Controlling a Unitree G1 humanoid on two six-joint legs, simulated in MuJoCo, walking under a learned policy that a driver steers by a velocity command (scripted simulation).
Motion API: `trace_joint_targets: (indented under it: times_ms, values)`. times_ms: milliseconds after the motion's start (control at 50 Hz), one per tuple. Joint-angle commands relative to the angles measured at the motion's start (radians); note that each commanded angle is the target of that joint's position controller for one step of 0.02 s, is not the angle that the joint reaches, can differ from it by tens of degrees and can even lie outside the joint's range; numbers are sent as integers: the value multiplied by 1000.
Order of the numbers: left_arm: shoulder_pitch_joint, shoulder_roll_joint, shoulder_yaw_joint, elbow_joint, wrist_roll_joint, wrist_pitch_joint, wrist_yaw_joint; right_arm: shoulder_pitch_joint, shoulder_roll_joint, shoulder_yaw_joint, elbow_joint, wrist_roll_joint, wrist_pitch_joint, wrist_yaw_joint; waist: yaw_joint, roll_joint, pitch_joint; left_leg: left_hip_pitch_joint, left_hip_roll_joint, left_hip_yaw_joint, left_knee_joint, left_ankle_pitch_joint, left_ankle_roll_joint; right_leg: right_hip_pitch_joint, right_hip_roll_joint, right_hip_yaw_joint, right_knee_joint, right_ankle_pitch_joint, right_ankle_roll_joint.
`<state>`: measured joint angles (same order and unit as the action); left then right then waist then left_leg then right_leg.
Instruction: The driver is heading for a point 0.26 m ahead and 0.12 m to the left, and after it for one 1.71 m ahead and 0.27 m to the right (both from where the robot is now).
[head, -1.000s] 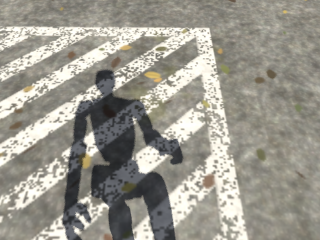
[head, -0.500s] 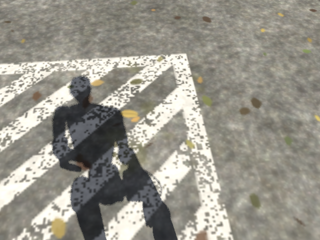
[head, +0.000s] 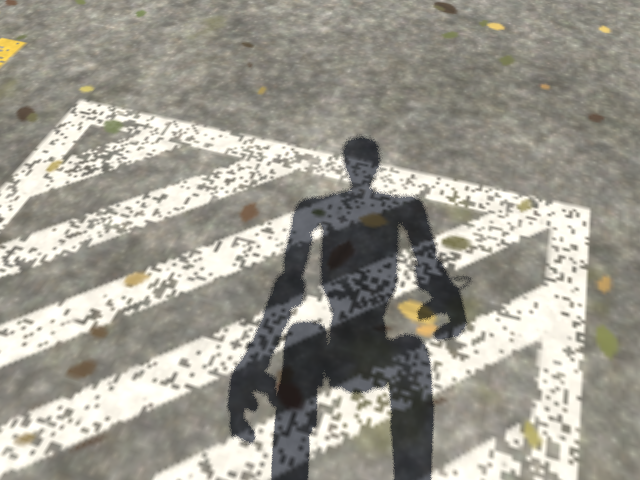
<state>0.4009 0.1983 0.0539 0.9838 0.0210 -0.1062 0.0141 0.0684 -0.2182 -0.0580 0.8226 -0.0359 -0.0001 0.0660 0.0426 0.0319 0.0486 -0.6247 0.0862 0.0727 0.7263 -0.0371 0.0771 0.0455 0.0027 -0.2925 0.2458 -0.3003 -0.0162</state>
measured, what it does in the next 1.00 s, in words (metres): walks ahead: left foot, then right foot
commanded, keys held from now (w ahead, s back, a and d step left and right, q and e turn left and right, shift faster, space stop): w+q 0.22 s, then w+e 0.78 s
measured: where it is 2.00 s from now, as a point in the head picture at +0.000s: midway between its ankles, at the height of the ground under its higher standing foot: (388, 245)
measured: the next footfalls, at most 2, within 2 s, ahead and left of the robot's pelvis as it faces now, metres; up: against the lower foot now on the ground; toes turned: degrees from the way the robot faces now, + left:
left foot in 0.12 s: +0.21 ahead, +0.10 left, +0.00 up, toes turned +10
right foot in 0.68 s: +0.54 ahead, +0.00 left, +0.00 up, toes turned -2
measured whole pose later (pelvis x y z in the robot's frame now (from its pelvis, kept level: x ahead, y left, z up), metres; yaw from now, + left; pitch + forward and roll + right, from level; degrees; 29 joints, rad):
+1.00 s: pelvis +0.55 +0.04 +0.00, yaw -9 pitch +2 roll +0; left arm 0.38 0.27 0.07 0.88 0.00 -0.05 -0.01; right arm 0.11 -0.26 -0.02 0.75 -0.05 -0.03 0.02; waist 0.04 0.03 0.04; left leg -0.67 0.12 -0.06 0.86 -0.13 -0.06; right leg -0.10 0.16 0.09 0.30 -0.21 -0.13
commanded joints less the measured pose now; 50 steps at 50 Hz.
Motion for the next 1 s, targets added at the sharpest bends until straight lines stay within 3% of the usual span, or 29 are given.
trace_joint_targets:
  times_ms: [20, 60, 80, 100, 120, 140, 160, 180, 200, 220, 240, 280, 340, 440, 560, 620, 660, 680, 700, 720, 740, 780, 800, 840, 900, 1000]
  values:
    - [25, 158, 31, -38, 2, 4, 11, -94, -44, -3, -91, -6, -12, 6, -9, -107, 47, 23, -35, 55, -77, -76, 37, 20, -294, 61, -26, 597, -107]
    - [24, 189, 39, -37, 4, 20, 16, -44, -63, -13, -85, -9, -11, -2, -37, -134, 3, 119, -100, 92, -100, -188, 74, 67, -297, 28, 118, 899, -95]
    - [22, 205, 43, -38, 5, 32, 15, 34, -79, -22, -65, -9, -15, -8, -69, -137, -44, 202, -140, 101, -122, -231, 97, 77, -295, 19, 252, 994, -93]
    - [12, 214, 44, -46, 1, 44, 12, 167, -100, -36, -26, -12, -25, -18, -127, -112, -121, 370, -177, 97, -193, -206, 124, 24, -284, 1, 455, 951, -77]
    - [3, 198, 39, -73, 0, 47, 8, 329, -175, -65, 20, -25, -33, -33, -196, -28, -225, 631, -83, -68, -253, -260, 174, -177, -258, -3, 744, 682, -41]
    - [30, 68, 13, -153, -8, 39, -13, 307, -299, -90, 3, -19, -32, -45, -116, 213, -288, 937, 225, -591, -314, -270, 310, -651, -73, 39, 1090, -226, 25]
    - [-100, 157, 29, -191, -2, 27, -20, 358, -303, -91, -15, 6, -16, -53, -176, 73, -324, 946, 266, -813, -443, -251, 340, -783, -12, 264, 1194, -241, 31]
    - [-176, 147, 25, -215, -13, 14, -24, 310, -270, -82, 3, 12, -11, -62, -151, 23, -181, 855, 241, -630, -448, -162, 307, -853, -75, 302, 1166, -121, 17]
    - [-158, 139, 19, -205, -15, 4, -22, 258, -213, -67, 2, 22, -16, -65, -107, -24, -100, 716, 198, -523, -458, -31, 267, -799, -112, 303, 1061, -40, 12]
    - [-144, 141, 22, -191, -2, 10, -19, 207, -179, -58, -6, 26, -25, -67, -66, -49, -63, 617, 141, -440, -468, 75, 231, -730, -132, 309, 990, -19, 16]
    - [-95, 132, 19, -174, 16, 30, -20, 172, -139, -43, -11, 31, -35, -70, -26, -45, -71, 560, 108, -364, -483, 149, 212, -657, -144, 310, 947, -9, 23]
    - [-49, 107, 13, -152, 26, 64, -31, 192, -112, -27, 2, 33, -64, -65, -5, -33, -89, 518, 83, -290, -510, 254, 196, -592, -141, 291, 893, 4, 32]
    - [-126, 104, 12, -167, 16, 82, -43, 263, -144, -30, 39, 31, -84, -59, -27, -6, -37, 519, 67, -217, -561, 286, 154, -655, -147, 274, 803, 113, 29]
    - [-268, 110, 10, -203, -4, 82, -49, 328, -141, -18, 64, 22, -92, -62, -79, 12, 16, 613, 62, -119, -597, 287, 70, -757, -104, 299, 641, 275, 0]
    - [-393, 86, -9, -250, 5, 72, -61, 371, -119, 3, 103, 14, -97, -87, -109, 11, 67, 737, 97, -10, -587, 455, 40, -740, -37, 220, 421, 305, -46]
    - [-334, 99, -6, -246, 6, 71, -55, 359, -157, 2, 117, 8, -96, -104, -66, 54, 8, 800, 114, 41, -420, 909, 13, -596, 45, 140, 364, 178, -102]
    - [-143, 142, 12, -194, 8, 66, -47, 333, -194, -7, 112, 0, -82, -112, 20, 84, -92, 798, 131, 54, -149, 1057, 7, -419, 95, 138, 333, 90, -151]
    - [2, 171, 29, -153, 19, 58, -42, 298, -208, -10, 96, 7, -77, -110, 98, 64, -158, 689, 117, 77, 74, 902, 4, -221, 88, 188, 244, 128, -188]
    - [129, 260, 58, -133, 28, 59, -29, 274, -181, -1, 53, 15, -85, -103, 149, -55, -253, 469, 41, 109, 423, 451, -3, 8, -115, 449, 220, 111, -269]
    - [51, 320, 75, -151, 9, 73, -27, 316, -112, 4, 5, 30, -97, -81, 37, -294, -308, 27, -201, 7, 765, -466, -51, 255, -343, 1011, 116, 230, -433]
    - [4, 301, 76, -152, -27, 76, -35, 258, -150, 6, -6, 4, -106, -72, 46, -94, -260, -73, -116, -159, 780, -396, -28, 201, -325, 960, 75, 199, -431]
    - [-79, 189, 47, -157, -16, 78, -30, 205, -144, 9, -30, 18, -121, -65, -19, 32, -45, -56, -34, -140, 617, -285, -39, -73, -265, 755, 6, 262, -349]
    - [-100, 167, 39, -157, -17, 72, -24, 194, -136, 10, -40, 4, -105, -65, -48, 37, -14, -10, -10, -140, 546, -285, -57, -161, -213, 688, -7, 319, -316]
    - [-103, 176, 35, -158, -21, 55, -20, 227, -115, 18, -42, -16, -64, -59, -76, -11, -25, 60, 3, -119, 460, -278, -90, -242, -152, 601, -30, 399, -294]
    - [-61, 220, 47, -153, -24, 42, -21, 158, -108, 23, -82, -16, -42, -53, -65, -47, -20, 36, 9, -81, 318, -202, -127, -271, -105, 555, -50, 451, -279]
    - [33, 227, 53, -151, -26, 52, -19, -36, -106, 32, -154, -5, -42, -47, 19, -91, -21, -28, -13, -71, 59, -13, -146, -162, -71, 568, -12, 479, -212]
